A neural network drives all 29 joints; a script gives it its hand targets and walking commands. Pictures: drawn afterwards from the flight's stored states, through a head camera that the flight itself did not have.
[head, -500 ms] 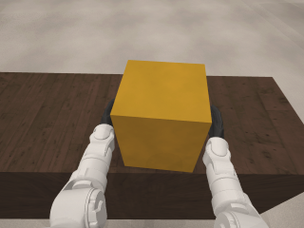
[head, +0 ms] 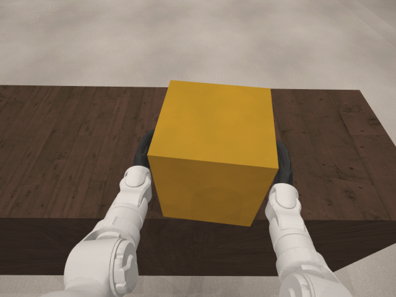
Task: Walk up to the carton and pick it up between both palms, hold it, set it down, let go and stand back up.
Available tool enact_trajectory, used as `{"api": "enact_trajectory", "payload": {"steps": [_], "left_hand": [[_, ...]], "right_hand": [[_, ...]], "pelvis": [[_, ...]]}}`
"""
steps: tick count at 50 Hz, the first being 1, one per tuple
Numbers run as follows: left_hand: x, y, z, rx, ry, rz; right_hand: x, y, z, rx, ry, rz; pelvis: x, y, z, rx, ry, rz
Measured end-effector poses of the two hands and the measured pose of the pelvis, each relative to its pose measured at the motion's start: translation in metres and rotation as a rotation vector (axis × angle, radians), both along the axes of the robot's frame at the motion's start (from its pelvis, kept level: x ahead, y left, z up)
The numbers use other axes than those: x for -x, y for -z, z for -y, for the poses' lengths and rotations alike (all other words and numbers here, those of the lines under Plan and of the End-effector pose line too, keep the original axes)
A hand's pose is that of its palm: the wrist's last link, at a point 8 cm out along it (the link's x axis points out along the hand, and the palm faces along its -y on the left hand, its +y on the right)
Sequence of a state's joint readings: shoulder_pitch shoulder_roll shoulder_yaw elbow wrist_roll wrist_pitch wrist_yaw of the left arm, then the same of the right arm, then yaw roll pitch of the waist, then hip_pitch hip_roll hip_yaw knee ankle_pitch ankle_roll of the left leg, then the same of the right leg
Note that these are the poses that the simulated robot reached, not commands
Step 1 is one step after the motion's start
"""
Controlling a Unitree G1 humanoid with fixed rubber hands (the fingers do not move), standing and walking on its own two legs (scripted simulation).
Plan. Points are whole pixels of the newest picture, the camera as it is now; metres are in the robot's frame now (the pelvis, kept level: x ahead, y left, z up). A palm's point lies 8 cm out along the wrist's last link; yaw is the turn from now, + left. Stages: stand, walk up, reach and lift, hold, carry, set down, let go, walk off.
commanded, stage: set down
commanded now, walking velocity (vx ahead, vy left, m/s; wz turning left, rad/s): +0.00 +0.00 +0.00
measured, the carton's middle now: (212, 157) +0.41 -0.06 +0.03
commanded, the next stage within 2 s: none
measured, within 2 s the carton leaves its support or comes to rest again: neither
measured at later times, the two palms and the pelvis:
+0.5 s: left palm (140, 154) +0.43 +0.09 +0.04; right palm (282, 175) +0.35 -0.21 +0.02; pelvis -0.02 +0.00 -0.01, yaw -3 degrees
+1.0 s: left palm (119, 133) +0.44 +0.13 +0.10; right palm (321, 148) +0.36 -0.27 +0.09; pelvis -0.04 -0.01 -0.02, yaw -2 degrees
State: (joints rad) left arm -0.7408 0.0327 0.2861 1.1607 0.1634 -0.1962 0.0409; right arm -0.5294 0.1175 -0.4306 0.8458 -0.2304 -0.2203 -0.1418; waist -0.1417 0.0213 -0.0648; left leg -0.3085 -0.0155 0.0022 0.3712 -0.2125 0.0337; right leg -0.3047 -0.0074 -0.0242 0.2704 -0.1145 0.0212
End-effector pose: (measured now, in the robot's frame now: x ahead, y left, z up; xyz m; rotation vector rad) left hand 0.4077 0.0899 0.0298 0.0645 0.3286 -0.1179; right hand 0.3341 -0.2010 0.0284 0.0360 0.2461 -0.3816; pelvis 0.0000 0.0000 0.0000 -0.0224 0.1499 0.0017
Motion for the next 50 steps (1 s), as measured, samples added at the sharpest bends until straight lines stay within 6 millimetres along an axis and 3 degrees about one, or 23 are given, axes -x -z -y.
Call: {"api": "enact_trajectory", "payload": {"steps": [11,23,30,41,50], "left_hand": [[-0.003,0.001,-0.001,-0.004,0.02,0.015],[-0.02,-0.005,-0.002,-0.017,0.023,0.007],[-0.027,-0.011,-0.016,-0.029,0.006,0.019],[-0.027,-0.026,-0.043,-0.02,-0.023,0.006],[-0.035,-0.067,-0.037,-0.002,-0.003,0.029]], "right_hand": [[-0.002,0.0,0.003,0.018,-0.043,0.0],[-0.013,0.008,0.006,-0.03,-0.042,-0.058],[-0.014,0.006,0.028,-0.039,-0.004,-0.052],[-0.012,-0.027,0.076,-0.034,0.011,-0.032],[-0.024,-0.065,0.074,-0.038,-0.022,-0.014]], "pelvis": [[0.005,0.002,0.0,-0.003,0.019,-0.013],[0.016,0.012,-0.003,0.004,0.043,-0.099],[0.021,0.018,-0.003,0.016,0.036,-0.141],[0.031,0.021,0.002,0.005,0.034,-0.157],[0.037,0.017,0.011,-0.009,0.034,-0.129]]}}
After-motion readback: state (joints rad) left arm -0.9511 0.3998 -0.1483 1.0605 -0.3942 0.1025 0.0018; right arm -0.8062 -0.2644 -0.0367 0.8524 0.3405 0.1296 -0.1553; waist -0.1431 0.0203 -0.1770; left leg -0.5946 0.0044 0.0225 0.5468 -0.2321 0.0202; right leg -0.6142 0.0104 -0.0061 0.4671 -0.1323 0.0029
